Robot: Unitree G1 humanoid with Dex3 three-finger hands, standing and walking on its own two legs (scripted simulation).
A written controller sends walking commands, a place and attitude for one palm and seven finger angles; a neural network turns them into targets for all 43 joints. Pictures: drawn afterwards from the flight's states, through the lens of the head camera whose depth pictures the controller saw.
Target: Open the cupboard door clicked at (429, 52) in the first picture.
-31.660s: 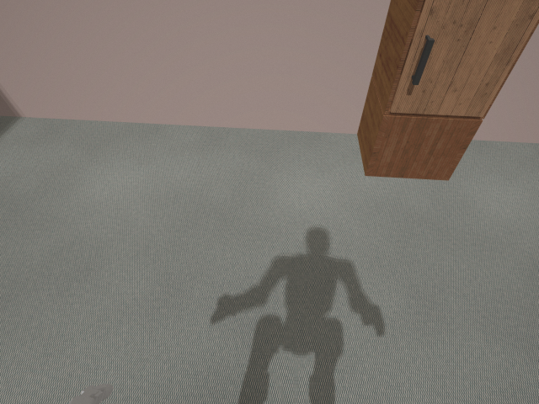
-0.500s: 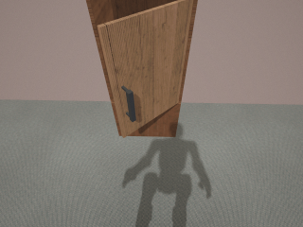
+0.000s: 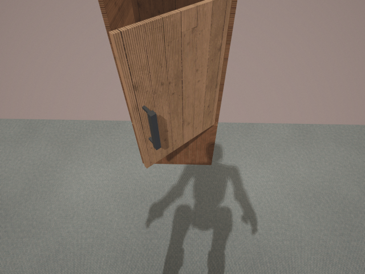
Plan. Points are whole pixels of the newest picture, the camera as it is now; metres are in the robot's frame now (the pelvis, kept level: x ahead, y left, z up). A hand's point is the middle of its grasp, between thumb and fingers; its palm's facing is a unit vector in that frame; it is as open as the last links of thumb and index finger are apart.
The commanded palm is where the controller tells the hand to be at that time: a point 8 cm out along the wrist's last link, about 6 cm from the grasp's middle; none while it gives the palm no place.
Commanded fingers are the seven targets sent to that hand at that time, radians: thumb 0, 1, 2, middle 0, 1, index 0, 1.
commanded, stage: look to check the result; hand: left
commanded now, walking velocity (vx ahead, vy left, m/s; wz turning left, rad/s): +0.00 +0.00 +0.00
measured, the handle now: (151, 128) +0.59 +0.15 -0.10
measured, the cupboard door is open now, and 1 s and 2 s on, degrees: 42 42 42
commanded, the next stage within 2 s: walk to a spot facing it in 0.16 s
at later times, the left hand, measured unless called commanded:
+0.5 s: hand out of the picture +0.07 +0.21 -0.17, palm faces -0.06 -0.95 -0.30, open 7.4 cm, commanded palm none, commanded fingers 0.00 0.90 0.90 -0.20 -0.30 -0.20 -0.30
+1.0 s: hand out of the picture +0.07 +0.14 -0.16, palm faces -0.27 -0.91 -0.30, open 7.4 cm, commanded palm none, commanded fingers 0.00 0.90 0.90 -0.20 -0.30 -0.20 -0.30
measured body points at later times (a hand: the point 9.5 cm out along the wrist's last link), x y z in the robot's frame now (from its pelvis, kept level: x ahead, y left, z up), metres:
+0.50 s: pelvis +0.01 -0.01 -0.01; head +0.03 -0.02 +0.44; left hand +0.08 +0.26 -0.15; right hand +0.05 -0.28 -0.16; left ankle +0.00 +0.12 -0.75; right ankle -0.01 -0.08 -0.75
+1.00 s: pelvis -0.02 -0.05 +0.00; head +0.02 -0.09 +0.44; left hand +0.09 +0.19 -0.14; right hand -0.01 -0.32 -0.16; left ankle +0.00 +0.13 -0.67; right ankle -0.02 -0.11 -0.75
